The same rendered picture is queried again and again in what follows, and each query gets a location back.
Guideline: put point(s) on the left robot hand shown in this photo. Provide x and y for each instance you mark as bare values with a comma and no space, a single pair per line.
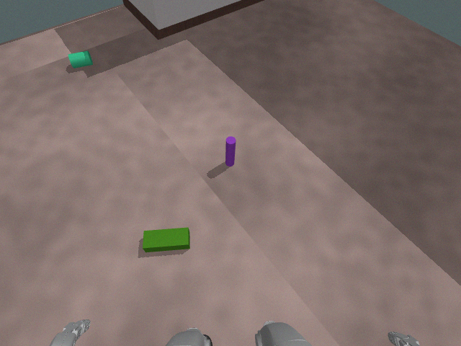
71,332

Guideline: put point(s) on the right robot hand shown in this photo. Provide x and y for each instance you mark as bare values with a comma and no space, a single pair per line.
399,339

